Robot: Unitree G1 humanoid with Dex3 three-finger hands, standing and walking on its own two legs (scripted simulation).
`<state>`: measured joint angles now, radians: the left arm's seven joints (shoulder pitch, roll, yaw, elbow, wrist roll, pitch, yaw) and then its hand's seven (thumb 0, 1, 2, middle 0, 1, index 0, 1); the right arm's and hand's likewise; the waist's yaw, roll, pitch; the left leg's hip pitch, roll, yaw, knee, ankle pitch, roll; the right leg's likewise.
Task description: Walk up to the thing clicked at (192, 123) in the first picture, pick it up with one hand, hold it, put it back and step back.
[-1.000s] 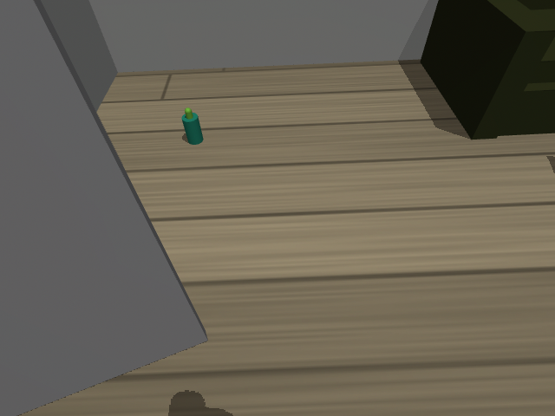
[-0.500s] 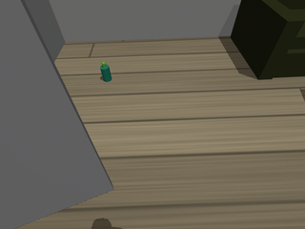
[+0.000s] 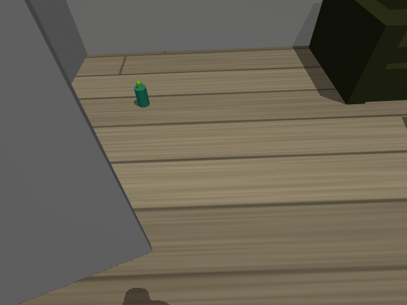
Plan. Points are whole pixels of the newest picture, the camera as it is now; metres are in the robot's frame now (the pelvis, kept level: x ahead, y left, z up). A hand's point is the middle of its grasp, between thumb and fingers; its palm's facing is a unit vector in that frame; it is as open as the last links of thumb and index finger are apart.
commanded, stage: stand
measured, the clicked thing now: (141, 93) +1.68 +0.52 -0.68
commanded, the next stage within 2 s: walk up in 0.12 s
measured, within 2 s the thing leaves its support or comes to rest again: neither
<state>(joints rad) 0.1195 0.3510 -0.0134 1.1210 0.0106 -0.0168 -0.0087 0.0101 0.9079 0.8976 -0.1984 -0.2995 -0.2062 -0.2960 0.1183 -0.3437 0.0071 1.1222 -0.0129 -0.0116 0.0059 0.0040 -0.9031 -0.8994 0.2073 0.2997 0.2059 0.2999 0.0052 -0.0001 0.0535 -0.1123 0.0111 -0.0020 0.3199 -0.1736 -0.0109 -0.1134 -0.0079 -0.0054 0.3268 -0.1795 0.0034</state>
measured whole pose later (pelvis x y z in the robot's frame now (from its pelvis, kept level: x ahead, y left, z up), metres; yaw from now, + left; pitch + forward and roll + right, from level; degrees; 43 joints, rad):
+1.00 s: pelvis -0.01 +0.04 -0.02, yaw -29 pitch -3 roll +0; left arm 0.25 0.36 0.03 0.78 0.03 0.00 -0.01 0.01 0.90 0.90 -0.20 -0.30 -0.21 -0.30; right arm 0.24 -0.39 -0.04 0.83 -0.02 0.02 0.01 0.01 -0.90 -0.90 0.21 0.30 0.21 0.30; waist 0.00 0.02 0.13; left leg -0.41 0.05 -0.01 0.89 -0.45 0.00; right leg -0.25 0.05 0.09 0.60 -0.30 -0.02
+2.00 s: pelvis -0.01 +0.04 -0.01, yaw -40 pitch -3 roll +0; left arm 0.11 0.36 0.00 1.02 0.00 -0.03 0.00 0.01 0.91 0.90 -0.20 -0.30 -0.21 -0.30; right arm 0.14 -0.36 0.00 1.03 -0.01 -0.01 0.02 0.01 -0.90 -0.90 0.21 0.30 0.21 0.30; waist -0.01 -0.01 0.06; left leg -0.18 0.05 0.03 0.51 -0.28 -0.03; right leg -0.21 0.00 0.09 0.52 -0.26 0.02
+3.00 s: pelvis -0.01 +0.03 +0.00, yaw -39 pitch -2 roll +0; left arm 0.10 0.36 -0.01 1.13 0.01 -0.02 -0.01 0.01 0.91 0.90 -0.20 -0.30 -0.21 -0.30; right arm 0.09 -0.35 0.00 1.14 -0.01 -0.01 0.01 0.00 -0.90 -0.90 0.21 0.30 0.21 0.30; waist -0.01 -0.01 0.06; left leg -0.11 0.04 0.01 0.33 -0.18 -0.03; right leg -0.14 -0.01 0.07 0.34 -0.17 0.03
